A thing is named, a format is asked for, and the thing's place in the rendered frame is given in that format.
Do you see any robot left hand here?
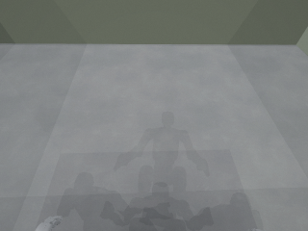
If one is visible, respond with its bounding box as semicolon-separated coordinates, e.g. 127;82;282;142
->
35;216;63;231

